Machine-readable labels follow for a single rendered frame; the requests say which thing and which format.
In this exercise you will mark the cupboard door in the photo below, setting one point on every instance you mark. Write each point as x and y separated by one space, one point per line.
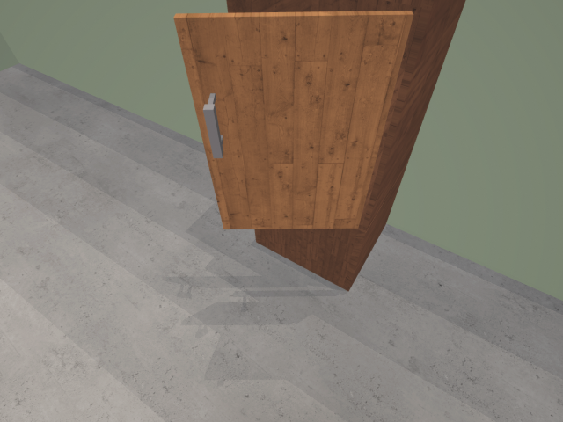
301 102

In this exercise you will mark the handle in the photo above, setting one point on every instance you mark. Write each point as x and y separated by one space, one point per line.
216 140

